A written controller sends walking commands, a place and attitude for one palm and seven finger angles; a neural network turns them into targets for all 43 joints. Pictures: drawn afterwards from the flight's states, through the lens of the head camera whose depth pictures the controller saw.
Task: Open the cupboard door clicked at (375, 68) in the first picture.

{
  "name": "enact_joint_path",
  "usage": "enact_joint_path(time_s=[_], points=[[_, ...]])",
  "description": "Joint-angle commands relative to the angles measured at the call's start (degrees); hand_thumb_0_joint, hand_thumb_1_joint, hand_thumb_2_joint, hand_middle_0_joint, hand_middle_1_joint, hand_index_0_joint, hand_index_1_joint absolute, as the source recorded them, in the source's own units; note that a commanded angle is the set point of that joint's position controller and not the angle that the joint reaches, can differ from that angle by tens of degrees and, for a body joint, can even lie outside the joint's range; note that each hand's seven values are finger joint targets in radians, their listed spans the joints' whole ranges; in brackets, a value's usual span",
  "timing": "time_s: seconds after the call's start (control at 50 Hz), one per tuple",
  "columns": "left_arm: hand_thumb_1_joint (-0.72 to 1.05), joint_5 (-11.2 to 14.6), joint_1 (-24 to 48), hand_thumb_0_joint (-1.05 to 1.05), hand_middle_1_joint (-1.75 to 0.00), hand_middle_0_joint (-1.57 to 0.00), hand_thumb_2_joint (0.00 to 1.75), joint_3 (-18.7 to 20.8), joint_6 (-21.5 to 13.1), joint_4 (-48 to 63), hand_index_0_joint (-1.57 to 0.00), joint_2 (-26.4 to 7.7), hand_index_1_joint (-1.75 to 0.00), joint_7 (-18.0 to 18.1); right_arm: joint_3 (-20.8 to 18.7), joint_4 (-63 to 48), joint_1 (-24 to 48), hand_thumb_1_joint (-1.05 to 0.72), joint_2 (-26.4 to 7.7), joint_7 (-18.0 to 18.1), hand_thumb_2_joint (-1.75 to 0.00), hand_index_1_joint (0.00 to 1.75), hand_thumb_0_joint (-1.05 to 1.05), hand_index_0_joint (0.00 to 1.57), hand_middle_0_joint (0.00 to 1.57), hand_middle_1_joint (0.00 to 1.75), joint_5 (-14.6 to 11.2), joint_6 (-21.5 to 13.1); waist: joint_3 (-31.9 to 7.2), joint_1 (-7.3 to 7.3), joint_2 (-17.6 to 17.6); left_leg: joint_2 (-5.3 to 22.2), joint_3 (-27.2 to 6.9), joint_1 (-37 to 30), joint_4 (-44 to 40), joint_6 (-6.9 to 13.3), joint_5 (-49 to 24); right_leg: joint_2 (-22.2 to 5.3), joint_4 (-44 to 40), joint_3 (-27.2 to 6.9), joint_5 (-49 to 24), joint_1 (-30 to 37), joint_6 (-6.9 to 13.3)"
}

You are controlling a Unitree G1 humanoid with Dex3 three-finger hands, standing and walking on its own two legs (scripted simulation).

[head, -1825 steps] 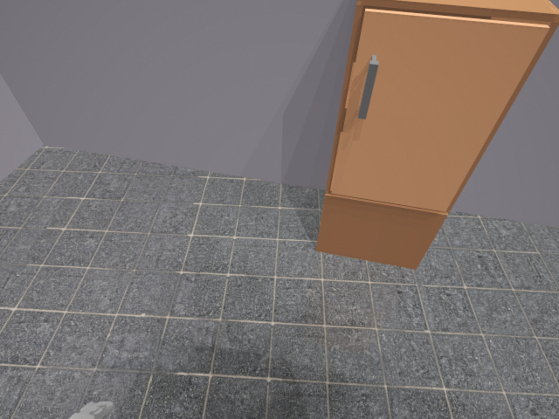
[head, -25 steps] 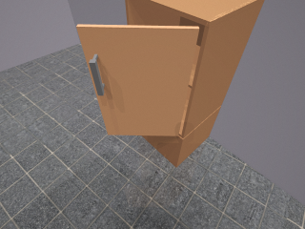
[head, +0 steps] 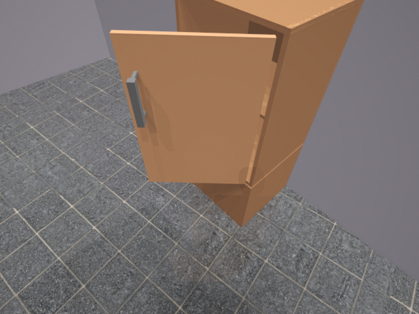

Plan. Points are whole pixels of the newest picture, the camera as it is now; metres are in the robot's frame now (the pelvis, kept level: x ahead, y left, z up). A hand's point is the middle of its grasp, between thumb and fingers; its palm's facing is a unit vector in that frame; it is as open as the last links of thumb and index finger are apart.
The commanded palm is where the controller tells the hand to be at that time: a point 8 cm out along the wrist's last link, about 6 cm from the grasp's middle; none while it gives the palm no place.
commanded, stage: shuffle to correct the standing spot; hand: left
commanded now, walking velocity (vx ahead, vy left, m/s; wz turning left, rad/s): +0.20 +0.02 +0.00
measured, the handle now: (138, 100) +0.63 +0.25 +0.05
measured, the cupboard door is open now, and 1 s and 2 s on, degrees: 46 46 46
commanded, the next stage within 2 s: come to a stop and stand still in 0.30 s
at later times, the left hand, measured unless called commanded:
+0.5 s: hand (138, 306) +0.17 +0.17 -0.17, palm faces +0.03 -0.97 -0.24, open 7.3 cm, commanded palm none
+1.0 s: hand out of the picture +0.11 +0.21 -0.18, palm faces +0.11 -0.97 -0.20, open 7.4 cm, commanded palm none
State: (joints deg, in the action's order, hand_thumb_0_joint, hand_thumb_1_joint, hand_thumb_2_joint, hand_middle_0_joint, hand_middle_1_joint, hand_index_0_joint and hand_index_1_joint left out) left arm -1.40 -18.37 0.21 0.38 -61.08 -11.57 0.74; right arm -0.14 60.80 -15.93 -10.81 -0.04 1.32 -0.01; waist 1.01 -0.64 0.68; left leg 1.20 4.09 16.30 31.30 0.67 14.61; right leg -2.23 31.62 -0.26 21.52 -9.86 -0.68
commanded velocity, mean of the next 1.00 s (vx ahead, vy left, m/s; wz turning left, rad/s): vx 0.01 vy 0.04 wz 0.01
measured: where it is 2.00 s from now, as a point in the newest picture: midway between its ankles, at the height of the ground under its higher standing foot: outside the picture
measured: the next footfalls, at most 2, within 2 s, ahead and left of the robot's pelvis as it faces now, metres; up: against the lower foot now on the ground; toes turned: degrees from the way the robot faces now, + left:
right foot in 0.48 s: +0.18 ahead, -0.12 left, +0.00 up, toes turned -7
left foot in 0.86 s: +0.17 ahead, +0.11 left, +0.00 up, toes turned +1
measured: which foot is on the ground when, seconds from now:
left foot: down 0.00-0.48, up 0.50-0.84, down 0.86-1.00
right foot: down 0.00-0.22, up 0.24-0.46, down 0.48-0.86, up 0.88-1.00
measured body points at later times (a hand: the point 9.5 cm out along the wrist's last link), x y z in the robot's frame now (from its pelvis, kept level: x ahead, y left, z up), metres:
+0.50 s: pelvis +0.10 -0.02 -0.01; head +0.13 -0.04 +0.44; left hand +0.17 +0.22 -0.15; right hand +0.04 -0.23 -0.17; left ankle +0.02 +0.11 -0.73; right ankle +0.14 -0.12 -0.74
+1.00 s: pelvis +0.09 +0.02 +0.00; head +0.11 +0.05 +0.45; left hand +0.11 +0.26 -0.17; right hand +0.20 -0.20 -0.13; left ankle +0.14 +0.11 -0.73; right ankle +0.07 -0.11 -0.67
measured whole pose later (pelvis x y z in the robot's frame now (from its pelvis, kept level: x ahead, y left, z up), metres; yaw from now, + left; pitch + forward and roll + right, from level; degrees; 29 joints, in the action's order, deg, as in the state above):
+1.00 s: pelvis +0.09 +0.02 +0.00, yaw +1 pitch -1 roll +0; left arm -1.5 -13.9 3.6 3.5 -57.1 -12.3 1.7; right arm -0.6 54.0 -8.9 -7.8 0.9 1.5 0.9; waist 3.3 -2.5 3.9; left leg -0.1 5.5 18.1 30.6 3.0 11.9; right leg -1.8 59.4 0.7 24.4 -25.1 -0.2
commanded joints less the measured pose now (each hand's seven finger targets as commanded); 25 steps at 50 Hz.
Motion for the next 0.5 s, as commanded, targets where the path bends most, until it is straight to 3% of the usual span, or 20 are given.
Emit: enact_joint_path(time_s=[0.0,0.04,0.08,0.1,0.12,0.14,0.16,0.18,0.2,0.22,0.24,0.28,0.32,0.36,0.4,0.42,0.44,0.46,0.48], points=[[0.90,-0.17,-4.71,0.00,-0.30,-0.20,0.90,1.61,-1.26,1.75,-0.20,-6.27,-0.30,0.20,-1.52,-3.33,-0.07,-0.90,-5.41,0.29,-0.90,0.30,0.00,0.20,0.20,0.30,-0.02,-0.98,7.11,-0.36,2.10,2.35,-4.10,4.28,-4.25,2.06,14.29,-3.83,-10.09,-6.62,12.90,-6.81,5.17],[0.90,0.04,-6.01,0.00,-0.30,-0.20,0.90,2.04,-1.56,1.23,-0.20,-7.24,-0.30,0.29,-1.21,-3.66,0.15,-0.90,-4.09,0.19,-0.90,0.30,0.00,0.20,0.20,0.30,-0.11,-1.43,7.52,-0.58,6.77,0.06,-0.17,6.23,2.00,1.25,9.66,-6.71,-12.47,-10.37,10.29,-5.17,6.73],[0.90,0.01,-7.92,0.00,-0.30,-0.20,0.90,2.52,-1.93,0.53,-0.20,-7.97,-0.30,0.54,-1.12,-4.17,0.80,-0.90,-2.98,0.13,-0.90,0.30,0.00,0.20,0.20,0.30,-0.12,-1.84,7.53,-0.93,9.94,-0.55,2.22,8.06,6.44,1.05,7.22,-9.59,-13.43,-12.69,2.28,-2.58,8.12],[0.90,-0.07,-7.90,0.00,-0.30,-0.20,0.90,2.63,-2.11,0.38,-0.20,-8.05,-0.30,0.61,-1.04,-4.01,0.80,-0.90,-2.86,0.08,-0.90,0.30,0.00,0.20,0.20,0.30,-0.19,-2.14,7.89,-0.65,9.98,-0.39,2.66,7.71,6.38,1.04,6.41,-10.08,-12.43,-12.01,-2.39,-2.40,8.35],[0.90,-0.15,-7.61,0.00,-0.30,-0.20,0.90,2.70,-2.18,0.47,-0.20,-7.66,-0.30,0.62,-1.00,-3.70,-0.19,-0.90,-2.67,0.12,-0.90,0.30,0.00,0.20,0.20,0.30,-0.27,-2.49,7.23,-0.06,7.79,-0.31,2.69,4.78,3.86,1.24,4.60,-9.18,-10.20,-9.87,-6.42,-2.94,7.98],[0.90,-0.13,-6.74,0.00,-0.30,-0.20,0.90,2.63,-2.17,0.55,-0.20,-7.05,-0.30,0.52,-0.99,-2.65,-2.76,-0.90,-3.12,0.24,-0.90,0.30,0.00,0.20,0.20,0.30,-0.38,-2.83,5.99,1.18,5.44,0.27,1.92,-0.56,1.00,1.73,0.34,-6.78,-6.30,-6.09,-9.32,-4.83,6.73],[0.90,-0.06,-5.60,0.00,-0.30,-0.20,0.90,2.34,-2.13,0.91,-0.20,-5.54,-0.30,0.40,-1.23,-0.82,-7.12,-0.90,-4.93,0.58,-0.90,0.30,0.00,0.20,0.20,0.30,-0.34,-3.20,4.49,3.00,-1.72,2.99,-2.43,-8.01,-2.18,3.03,-6.55,-2.94,1.61,-1.67,-10.39,-9.25,5.15],[0.90,-0.04,-4.05,0.00,-0.30,-0.20,0.90,2.13,-2.36,1.97,-0.20,-3.52,-0.30,0.31,-2.10,1.50,-13.45,-0.90,-8.20,1.08,-0.90,0.30,0.00,0.20,0.20,0.30,0.06,-3.55,2.44,4.83,-12.50,10.71,-13.67,-15.54,-5.49,7.62,-15.07,1.76,14.34,4.56,-4.73,-16.79,3.15],[0.90,0.10,0.22,0.00,-0.30,-0.20,0.90,1.59,-2.93,3.83,-0.20,-2.10,-0.30,0.45,-2.50,3.10,-19.30,-0.90,-9.71,1.67,-0.90,0.30,0.00,0.20,0.20,0.30,0.41,-3.68,2.33,6.86,-19.75,17.93,-23.88,-21.61,-10.91,12.99,-26.93,4.00,26.99,6.26,12.46,-26.92,2.51],[0.90,0.06,3.15,0.00,-0.30,-0.20,0.90,1.80,-3.16,5.09,-0.20,-3.10,-0.30,0.68,-2.05,3.59,-20.82,-0.90,-9.00,2.07,-0.90,0.30,0.00,0.20,0.20,0.30,0.40,-3.74,3.02,7.14,-16.28,20.54,-25.98,-22.45,-11.04,16.00,-33.58,1.37,34.31,2.41,14.67,-30.92,3.14],[0.90,0.19,4.72,0.00,-0.30,-0.20,0.90,2.09,-3.32,5.53,-0.20,-2.83,-0.30,0.55,-1.74,2.96,-18.27,-0.90,-7.38,2.09,-0.90,0.30,0.00,0.20,0.20,0.30,0.19,-3.90,4.20,5.95,-10.34,20.73,-23.53,-18.81,-10.65,16.59,-34.18,-0.88,35.79,1.40,13.14,-31.30,3.50],[0.90,0.35,4.72,0.00,-0.30,-0.20,0.90,2.00,-2.99,5.61,-0.20,-0.66,-0.30,-0.37,-1.63,0.82,-11.20,-0.90,-6.12,2.01,-0.90,0.30,0.00,0.20,0.20,0.30,0.32,-4.10,5.74,2.96,-6.07,18.80,-18.14,-11.50,-12.03,14.36,-28.39,-2.91,30.17,1.34,10.32,-26.41,3.24],[0.90,0.32,3.44,0.00,-0.30,-0.20,0.90,1.90,-2.29,5.50,-0.20,1.07,-0.30,-1.06,-1.86,-0.29,-7.31,-0.90,-6.55,1.92,-0.90,0.30,0.00,0.20,0.20,0.30,0.46,-4.08,4.59,0.99,-9.55,14.67,-11.78,-4.57,-14.26,11.79,-20.00,-2.51,21.48,3.89,5.91,-17.80,2.45],[0.90,0.23,1.31,0.00,-0.30,-0.20,0.90,1.88,-2.18,5.04,-0.20,1.70,-0.30,-1.50,-2.01,-0.45,-5.37,-0.90,-6.92,1.72,-0.90,0.30,0.00,0.20,0.20,0.30,0.33,-3.84,2.68,-0.40,-10.64,11.95,-8.21,-2.45,-13.43,10.03,-13.92,-0.24,13.13,6.97,0.20,-10.87,1.99],[0.90,-0.03,-2.53,0.00,-0.30,-0.20,0.90,2.35,-2.71,3.61,-0.20,1.17,-0.30,-1.41,-2.27,-0.12,-5.02,-0.90,-6.74,1.60,-0.90,0.30,0.00,0.20,0.20,0.30,0.02,-3.37,0.04,-2.30,-6.66,9.30,-5.44,-1.32,-7.23,7.22,-10.76,1.86,1.95,9.39,-9.21,-1.94,1.68],[0.90,-0.17,-5.34,0.00,-0.30,-0.20,0.90,2.76,-3.21,2.51,-0.20,-0.75,-0.30,-0.97,-2.10,0.12,-6.09,-0.90,-5.66,1.41,-0.90,0.30,0.00,0.20,0.20,0.30,-0.39,-3.25,-1.34,-3.38,-2.11,6.81,-3.13,0.77,-1.92,5.26,-7.89,0.78,-2.03,7.49,-12.44,4.28,1.28],[0.90,-0.35,-8.80,0.00,-0.30,-0.20,0.90,3.45,-3.87,1.54,-0.20,-4.53,-0.30,-0.21,-1.58,-0.22,-6.80,-0.90,-3.35,1.13,-0.90,0.30,0.00,0.20,0.20,0.30,-0.79,-3.25,-4.03,-4.90,6.18,3.68,-0.62,7.11,6.94,2.84,0.45,-7.59,-4.55,-2.06,-16.23,12.21,3.07],[0.90,-0.23,-11.41,0.00,-0.30,-0.20,0.90,4.66,-3.97,1.78,-0.20,-9.91,-0.30,0.49,-1.18,-1.92,-7.76,-0.90,-0.22,1.15,-0.90,0.30,0.00,0.20,0.20,0.30,-0.93,-3.27,-6.80,-4.86,19.69,-1.46,1.99,13.78,20.68,0.45,18.85,-22.64,-11.00,-21.15,-30.28,15.65,8.97],[0.90,0.45,-9.63,0.00,-0.30,-0.20,0.90,4.21,-3.40,2.85,-0.20,-9.98,-0.30,0.89,-1.54,-2.71,-6.25,-0.90,-1.93,1.83,-0.90,0.30,0.00,0.20,0.20,0.30,-0.68,-2.03,-5.81,-4.22,12.09,0.48,-3.37,11.28,26.91,-0.30,22.69,-25.57,-12.89,-21.83,-39.81,9.57,13.52]])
